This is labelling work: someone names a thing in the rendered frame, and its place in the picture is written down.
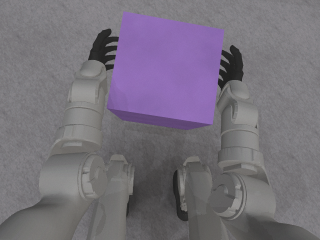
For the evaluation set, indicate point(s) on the right robot thigh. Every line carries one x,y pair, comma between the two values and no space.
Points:
195,185

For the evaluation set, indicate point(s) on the robot left hand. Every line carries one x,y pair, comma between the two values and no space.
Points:
99,48

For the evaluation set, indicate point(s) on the left robot upper arm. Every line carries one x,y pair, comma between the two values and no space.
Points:
68,184

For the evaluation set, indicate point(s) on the right robot forearm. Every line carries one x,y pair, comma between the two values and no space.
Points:
240,151

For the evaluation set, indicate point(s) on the left robot thigh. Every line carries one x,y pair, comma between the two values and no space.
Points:
108,221

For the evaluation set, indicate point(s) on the carton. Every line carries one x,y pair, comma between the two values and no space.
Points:
165,72

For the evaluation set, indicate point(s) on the robot right hand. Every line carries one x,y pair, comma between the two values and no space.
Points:
234,69

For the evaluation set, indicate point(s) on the left robot forearm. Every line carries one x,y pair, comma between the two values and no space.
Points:
83,113

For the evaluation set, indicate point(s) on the robot thigh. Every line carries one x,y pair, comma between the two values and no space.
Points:
108,221
195,185

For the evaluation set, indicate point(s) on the right robot upper arm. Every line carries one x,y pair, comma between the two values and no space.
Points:
247,206

